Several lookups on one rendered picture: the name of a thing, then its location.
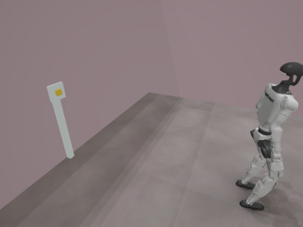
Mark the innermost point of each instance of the robot left upper arm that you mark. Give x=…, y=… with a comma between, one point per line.
x=263, y=94

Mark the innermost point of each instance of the button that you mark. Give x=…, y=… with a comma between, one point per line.
x=58, y=92

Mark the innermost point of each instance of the robot right forearm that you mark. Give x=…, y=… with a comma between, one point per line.
x=275, y=148

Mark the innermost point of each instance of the right robot shin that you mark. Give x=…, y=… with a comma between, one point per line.
x=260, y=190

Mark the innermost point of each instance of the left robot shin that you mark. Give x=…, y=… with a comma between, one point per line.
x=251, y=172

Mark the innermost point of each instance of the robot shin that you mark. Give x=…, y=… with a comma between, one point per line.
x=260, y=190
x=251, y=172

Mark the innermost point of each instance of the panel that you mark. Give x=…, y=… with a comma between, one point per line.
x=57, y=106

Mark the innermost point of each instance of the right robot hand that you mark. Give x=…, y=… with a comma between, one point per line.
x=276, y=167

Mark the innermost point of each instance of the robot right upper arm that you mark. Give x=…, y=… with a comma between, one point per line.
x=287, y=106

